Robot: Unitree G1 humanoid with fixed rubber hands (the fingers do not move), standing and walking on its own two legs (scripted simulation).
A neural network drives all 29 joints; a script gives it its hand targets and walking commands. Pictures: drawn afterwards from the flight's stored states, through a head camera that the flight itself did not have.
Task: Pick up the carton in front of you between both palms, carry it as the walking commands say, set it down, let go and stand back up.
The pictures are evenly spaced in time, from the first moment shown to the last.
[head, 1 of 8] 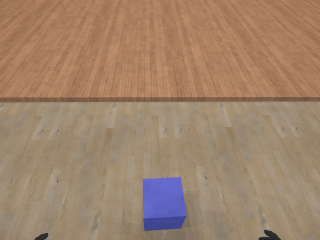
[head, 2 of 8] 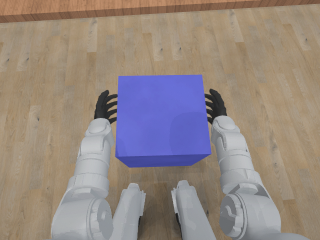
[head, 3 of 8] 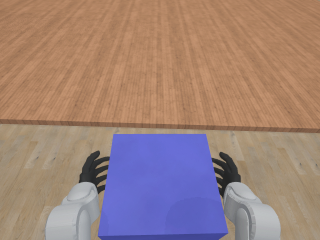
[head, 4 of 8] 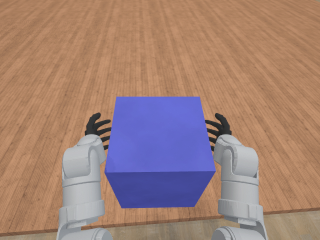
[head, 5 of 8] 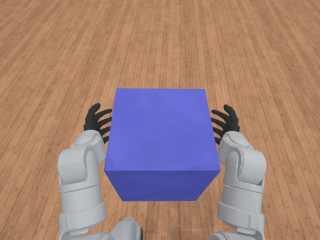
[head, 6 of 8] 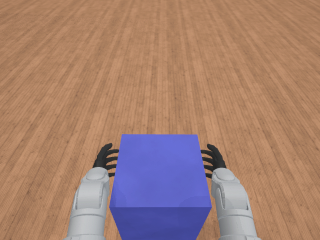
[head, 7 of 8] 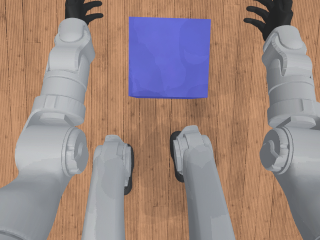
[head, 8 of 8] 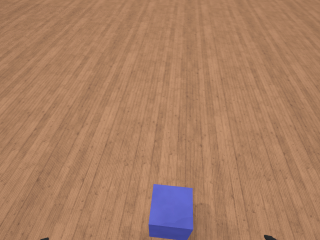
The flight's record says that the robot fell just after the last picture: no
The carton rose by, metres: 0.77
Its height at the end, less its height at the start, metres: +0.06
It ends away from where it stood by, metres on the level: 3.03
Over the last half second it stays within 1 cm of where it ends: yes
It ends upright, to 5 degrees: yes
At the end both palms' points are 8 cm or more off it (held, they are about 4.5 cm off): yes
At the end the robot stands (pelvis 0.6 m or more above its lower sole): yes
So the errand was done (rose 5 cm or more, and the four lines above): yes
